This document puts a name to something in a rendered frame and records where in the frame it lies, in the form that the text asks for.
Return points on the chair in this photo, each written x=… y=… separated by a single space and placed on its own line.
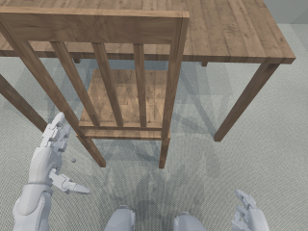
x=121 y=104

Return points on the left robot thigh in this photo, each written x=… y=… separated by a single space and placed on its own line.
x=121 y=220

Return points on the robot left forearm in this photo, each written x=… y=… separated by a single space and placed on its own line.
x=31 y=210

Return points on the robot left hand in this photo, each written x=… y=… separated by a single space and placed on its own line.
x=49 y=154

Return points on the robot right hand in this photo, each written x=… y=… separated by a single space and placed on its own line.
x=254 y=218

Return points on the table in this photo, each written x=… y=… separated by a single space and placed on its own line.
x=219 y=31

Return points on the right robot shin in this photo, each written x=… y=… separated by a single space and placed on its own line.
x=185 y=213

